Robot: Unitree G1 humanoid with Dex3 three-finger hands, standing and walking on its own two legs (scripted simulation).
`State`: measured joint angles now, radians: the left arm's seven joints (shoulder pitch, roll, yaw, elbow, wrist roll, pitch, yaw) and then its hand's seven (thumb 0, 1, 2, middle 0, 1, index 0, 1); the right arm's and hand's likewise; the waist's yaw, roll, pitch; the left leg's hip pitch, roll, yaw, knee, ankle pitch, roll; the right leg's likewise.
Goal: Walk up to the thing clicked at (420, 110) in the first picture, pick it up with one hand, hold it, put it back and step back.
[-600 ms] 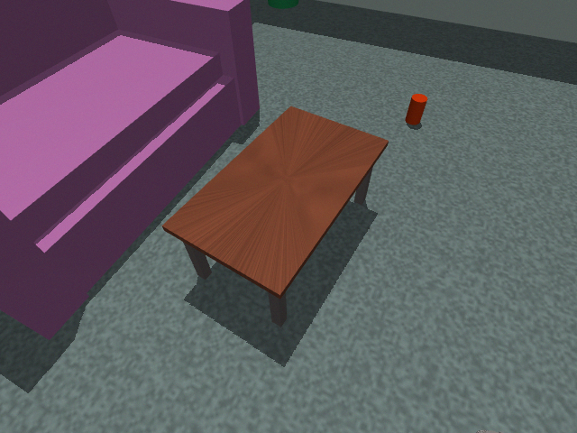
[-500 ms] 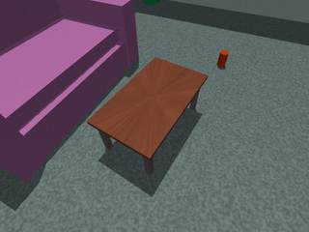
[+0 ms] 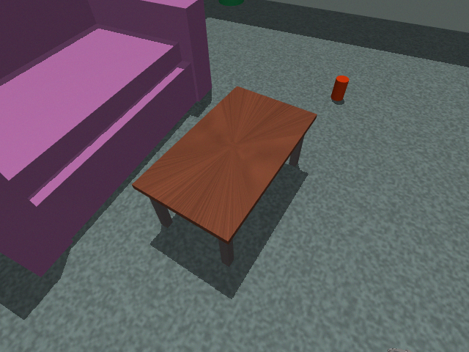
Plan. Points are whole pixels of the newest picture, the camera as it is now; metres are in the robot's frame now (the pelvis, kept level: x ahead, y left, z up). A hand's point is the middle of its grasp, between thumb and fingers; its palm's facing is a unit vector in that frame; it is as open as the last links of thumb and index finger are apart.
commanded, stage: stand
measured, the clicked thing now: (339, 88) +1.77 -0.72 -0.71
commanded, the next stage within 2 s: walk up in 0.52 s
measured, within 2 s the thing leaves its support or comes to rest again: neither
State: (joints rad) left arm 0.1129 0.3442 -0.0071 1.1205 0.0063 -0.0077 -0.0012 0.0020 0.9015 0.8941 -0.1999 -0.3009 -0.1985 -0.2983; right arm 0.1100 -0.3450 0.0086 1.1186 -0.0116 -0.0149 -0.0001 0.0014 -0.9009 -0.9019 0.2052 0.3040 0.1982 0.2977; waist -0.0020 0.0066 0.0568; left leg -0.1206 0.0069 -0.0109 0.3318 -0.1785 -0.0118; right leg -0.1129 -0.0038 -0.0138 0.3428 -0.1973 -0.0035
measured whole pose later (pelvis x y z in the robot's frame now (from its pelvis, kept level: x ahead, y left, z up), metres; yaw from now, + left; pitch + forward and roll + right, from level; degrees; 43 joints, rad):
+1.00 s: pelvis -0.01 +0.08 +0.00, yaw -28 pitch -1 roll -2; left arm 0.27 0.45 0.08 0.80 0.01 0.05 -0.03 0.00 0.90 0.89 -0.20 -0.30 -0.20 -0.30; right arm 0.19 -0.37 -0.08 0.78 -0.03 0.00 0.02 0.00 -0.90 -0.90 0.21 0.30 0.20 0.30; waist -0.02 -0.02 0.12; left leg -0.20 0.03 0.09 0.45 -0.23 0.05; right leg -0.44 0.03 0.09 1.00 -0.37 0.02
